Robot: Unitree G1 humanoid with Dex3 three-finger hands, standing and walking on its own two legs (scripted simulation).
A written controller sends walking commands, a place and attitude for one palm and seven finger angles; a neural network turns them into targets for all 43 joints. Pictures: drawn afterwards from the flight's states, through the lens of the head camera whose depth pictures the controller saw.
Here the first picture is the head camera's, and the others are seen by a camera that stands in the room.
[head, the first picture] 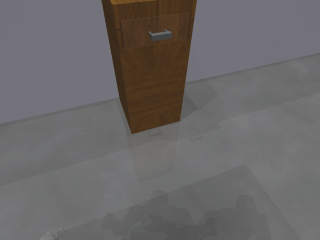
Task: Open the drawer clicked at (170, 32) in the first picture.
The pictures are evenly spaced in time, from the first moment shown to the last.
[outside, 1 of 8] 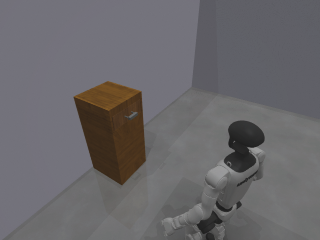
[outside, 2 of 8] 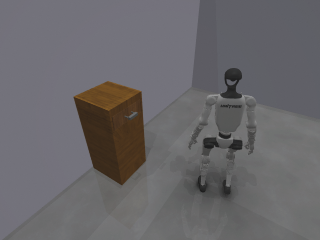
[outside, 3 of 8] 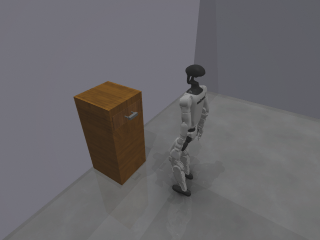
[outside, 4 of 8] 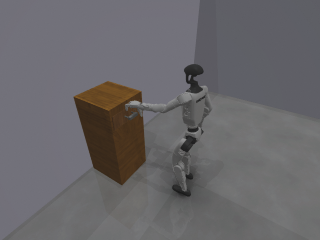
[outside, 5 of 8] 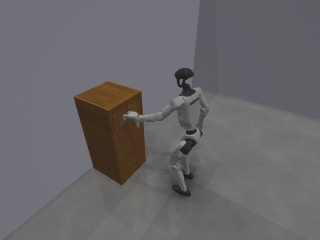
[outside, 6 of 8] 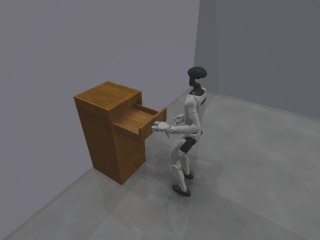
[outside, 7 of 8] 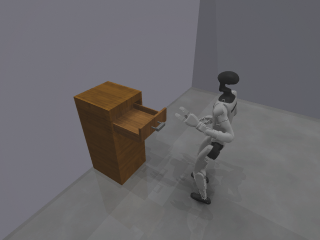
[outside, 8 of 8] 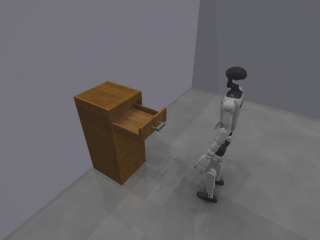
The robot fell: no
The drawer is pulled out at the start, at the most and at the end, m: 0.00 0.30 0.30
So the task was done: yes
